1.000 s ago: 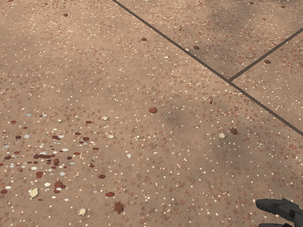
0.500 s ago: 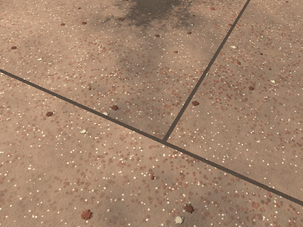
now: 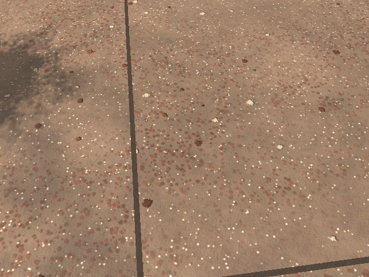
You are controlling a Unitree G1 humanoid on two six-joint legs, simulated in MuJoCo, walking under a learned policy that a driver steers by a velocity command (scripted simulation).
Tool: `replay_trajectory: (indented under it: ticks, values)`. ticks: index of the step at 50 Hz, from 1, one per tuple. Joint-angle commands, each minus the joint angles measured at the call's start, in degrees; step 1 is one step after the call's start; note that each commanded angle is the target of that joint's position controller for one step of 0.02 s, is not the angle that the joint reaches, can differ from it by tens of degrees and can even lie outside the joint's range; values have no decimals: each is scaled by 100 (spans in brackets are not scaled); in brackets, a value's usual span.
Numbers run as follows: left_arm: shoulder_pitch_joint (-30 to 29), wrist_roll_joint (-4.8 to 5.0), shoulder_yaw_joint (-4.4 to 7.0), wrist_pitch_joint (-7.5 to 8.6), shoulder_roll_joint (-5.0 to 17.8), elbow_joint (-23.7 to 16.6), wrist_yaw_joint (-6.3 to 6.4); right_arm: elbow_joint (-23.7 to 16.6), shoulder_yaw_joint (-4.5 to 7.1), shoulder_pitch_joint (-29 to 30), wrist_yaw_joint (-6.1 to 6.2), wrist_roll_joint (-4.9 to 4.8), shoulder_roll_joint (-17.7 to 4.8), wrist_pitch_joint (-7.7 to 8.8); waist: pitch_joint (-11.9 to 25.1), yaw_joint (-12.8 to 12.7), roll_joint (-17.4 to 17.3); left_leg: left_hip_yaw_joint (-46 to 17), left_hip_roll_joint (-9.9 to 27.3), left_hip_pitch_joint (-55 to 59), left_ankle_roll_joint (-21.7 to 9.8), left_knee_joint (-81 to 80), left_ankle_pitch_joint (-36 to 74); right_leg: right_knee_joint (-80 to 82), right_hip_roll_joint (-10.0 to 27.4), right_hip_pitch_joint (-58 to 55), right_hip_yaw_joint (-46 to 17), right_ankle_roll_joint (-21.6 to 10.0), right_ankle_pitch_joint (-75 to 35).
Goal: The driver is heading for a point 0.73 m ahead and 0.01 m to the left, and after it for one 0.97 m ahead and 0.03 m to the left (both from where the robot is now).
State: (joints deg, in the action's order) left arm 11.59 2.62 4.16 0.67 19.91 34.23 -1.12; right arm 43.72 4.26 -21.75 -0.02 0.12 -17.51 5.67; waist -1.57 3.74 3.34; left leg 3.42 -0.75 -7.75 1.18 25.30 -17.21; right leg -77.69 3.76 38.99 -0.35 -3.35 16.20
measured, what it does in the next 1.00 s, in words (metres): walks ahead: right foot, then left foot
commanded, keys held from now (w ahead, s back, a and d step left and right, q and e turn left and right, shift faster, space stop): w+e+shift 0.18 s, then w+shift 0.16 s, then w+q+shift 0.24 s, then q+shift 0.26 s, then shift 0.16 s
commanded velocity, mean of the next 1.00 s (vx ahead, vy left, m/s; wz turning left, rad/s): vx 0.78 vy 0.00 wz -0.02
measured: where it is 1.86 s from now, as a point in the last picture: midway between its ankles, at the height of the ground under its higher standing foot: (202, 170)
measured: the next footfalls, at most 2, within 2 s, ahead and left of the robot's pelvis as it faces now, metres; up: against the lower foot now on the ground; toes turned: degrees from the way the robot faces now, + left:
right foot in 0.26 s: +0.41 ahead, -0.10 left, +0.00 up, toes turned -18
left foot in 0.72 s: +0.92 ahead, -0.03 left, +0.00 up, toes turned -6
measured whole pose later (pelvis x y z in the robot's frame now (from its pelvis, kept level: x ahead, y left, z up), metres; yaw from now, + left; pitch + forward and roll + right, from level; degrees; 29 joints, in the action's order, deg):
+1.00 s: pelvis +0.81 -0.07 +0.00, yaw +5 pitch +2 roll +0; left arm 3.1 -1.2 0.7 3.1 17.5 33.8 2.3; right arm 38.3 2.8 -12.3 -0.2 -0.1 -17.6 1.6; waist -5.2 2.2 0.6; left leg -6.8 -10.9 -21.0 -6.9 25.3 -5.1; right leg -59.9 2.6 40.7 -8.9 5.3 18.3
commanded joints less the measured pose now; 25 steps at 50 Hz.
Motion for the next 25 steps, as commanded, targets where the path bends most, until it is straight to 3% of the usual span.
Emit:
replay_trajectory:
  ticks: [1,3,6,7,9,10,11,12,13,14,15,16,17,18,19,20,21,23,25]
  values:
    - [-303,-34,-115,13,-163,-593,-105,-244,7,481,5,2,-302,126,-323,-298,-687,-1081,1487,412,-731,-1362,1117,342,495,1208,-522,23,-567]
    - [-578,-42,-120,59,-72,-643,-149,-195,22,546,51,78,-471,136,-543,-274,-569,-465,1380,254,-671,-1617,1495,994,415,1131,-316,85,-1238]
    - [-1297,-40,-155,149,-95,-770,-282,22,29,143,98,76,-678,125,-819,3,-278,247,1234,567,-362,-1771,2361,2248,206,906,249,-75,-1922]
    - [-1482,-28,-170,186,-131,-824,-341,86,38,35,113,71,-799,104,-845,19,-273,472,1208,695,-238,-1718,3108,2708,74,649,484,-176,-1981]
    - [-1602,-16,-90,235,48,-861,-417,142,86,-158,193,103,-1122,54,-556,-102,-631,834,1160,911,-34,-1180,6168,3198,-487,-365,1119,-349,-1868]
    - [-1473,-26,-47,230,102,-868,-428,198,115,-313,251,68,-1274,10,-358,-289,-909,828,1302,1042,-51,-722,7561,3237,-723,-826,1221,-427,-1590]
    - [-946,-18,49,196,251,-773,-410,194,145,-275,295,38,-1424,-40,-62,-695,-1155,779,1470,1056,-122,14,8603,3242,-896,-1502,1193,-555,-1219]
    - [155,-6,223,135,541,-485,-346,115,162,-14,295,31,-1490,-73,435,-1321,-1294,657,1584,737,-230,1188,9102,3274,-935,-2721,976,-786,-980]
    - [1806,-11,413,81,807,12,-225,-42,130,538,249,15,-1424,-48,927,-2208,-1060,663,1340,-329,-285,3058,8138,4174,-640,-4731,356,-1135,-1685]
    - [2190,-42,337,47,861,447,-98,-151,-121,508,164,147,-460,77,877,-1779,479,537,302,-2200,-335,5591,-26,3906,39,-6094,-794,-1233,-1640]
    - [1523,-259,271,196,1065,73,-94,-495,-334,-503,33,-148,-74,334,2270,-770,1500,-759,-82,-3653,-385,6885,-1587,4902,1273,-7229,-4054,-2425,99]
    - [1679,-267,291,246,664,142,-71,-523,-198,302,-10,-305,-750,475,2018,-1344,396,-1121,143,-4002,-509,6511,-766,6127,1308,-6663,-4594,-2183,1695]
    - [1418,-267,244,348,613,194,-72,-723,-188,806,6,-442,-754,502,874,-1092,-245,-1040,313,-4157,-529,6067,-430,6480,1245,-5567,-4204,-2008,1776]
    - [825,-281,168,432,415,190,-98,-597,-216,812,53,-374,-592,447,322,-677,-940,-1044,610,-3835,-497,5604,-145,6552,1129,-4464,-3635,-1788,1229]
    - [457,-354,57,495,112,188,-114,-423,-208,546,59,-307,-512,304,128,-387,-879,-1067,808,-3430,-435,5364,32,6570,900,-3700,-2973,-1641,805]
    - [277,-415,-5,528,-54,209,-118,-287,-194,277,22,-301,-505,137,-16,-155,-620,-1087,1000,-3074,-366,5221,162,6646,808,-3019,-2440,-1547,516]
    - [222,-360,-45,559,-198,303,-128,-216,-189,227,24,-286,-436,-2,-168,-69,-542,-1077,1125,-2944,-289,5008,175,6732,698,-2524,-1951,-1427,268]
    - [350,-322,-23,648,-84,496,-106,-321,-266,602,58,-228,-180,-158,-496,-153,-361,-1048,1183,-3169,-133,4539,645,6954,534,-1993,-1042,-1170,-302]
    - [487,-363,1,722,40,587,-40,-536,-298,1189,52,-157,-141,-145,-669,-368,-294,-905,1077,-3336,-42,3603,1589,7115,302,-1873,-212,-954,-1038]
